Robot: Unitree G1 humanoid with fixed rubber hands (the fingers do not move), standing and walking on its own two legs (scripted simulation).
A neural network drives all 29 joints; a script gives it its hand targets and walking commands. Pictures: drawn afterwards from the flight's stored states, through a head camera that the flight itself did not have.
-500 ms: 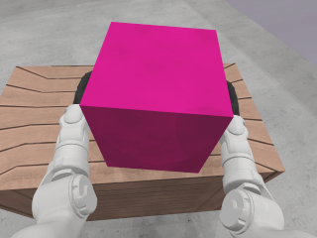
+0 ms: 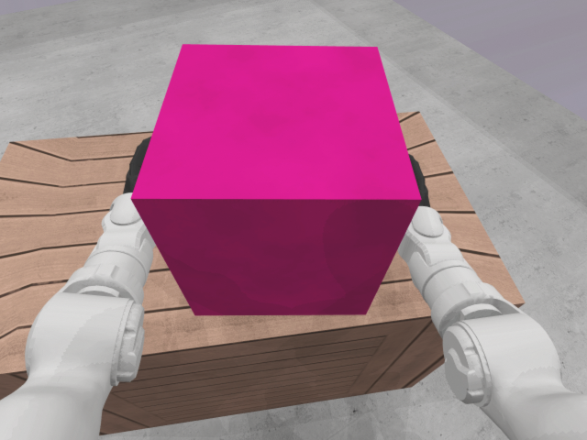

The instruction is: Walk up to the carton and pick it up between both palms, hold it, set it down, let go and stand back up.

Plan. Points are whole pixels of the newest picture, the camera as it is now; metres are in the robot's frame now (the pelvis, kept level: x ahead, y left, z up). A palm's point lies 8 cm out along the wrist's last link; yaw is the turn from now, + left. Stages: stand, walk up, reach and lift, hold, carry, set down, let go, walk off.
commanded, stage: set down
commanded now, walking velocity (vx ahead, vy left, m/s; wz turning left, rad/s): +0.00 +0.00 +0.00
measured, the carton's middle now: (280, 189) +0.47 +0.02 +0.05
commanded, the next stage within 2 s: none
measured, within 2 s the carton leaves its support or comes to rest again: neither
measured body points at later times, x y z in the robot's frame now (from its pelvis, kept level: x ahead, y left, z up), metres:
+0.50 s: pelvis -0.02 -0.01 -0.01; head +0.03 +0.01 +0.44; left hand +0.45 +0.24 +0.12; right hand +0.43 -0.22 +0.11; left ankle +0.02 +0.12 -0.74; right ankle -0.03 -0.14 -0.74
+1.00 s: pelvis -0.02 +0.00 +0.01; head +0.01 +0.02 +0.45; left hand +0.46 +0.24 +0.22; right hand +0.44 -0.22 +0.21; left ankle +0.02 +0.12 -0.74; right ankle -0.03 -0.14 -0.74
